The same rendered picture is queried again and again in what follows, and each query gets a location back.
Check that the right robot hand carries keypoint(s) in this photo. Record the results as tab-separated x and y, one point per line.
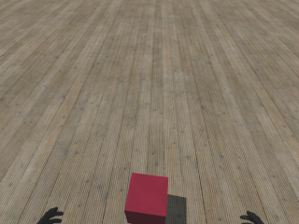
251	217

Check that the carton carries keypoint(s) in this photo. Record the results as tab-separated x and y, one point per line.
146	201

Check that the left robot hand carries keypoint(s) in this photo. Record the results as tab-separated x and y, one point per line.
49	214

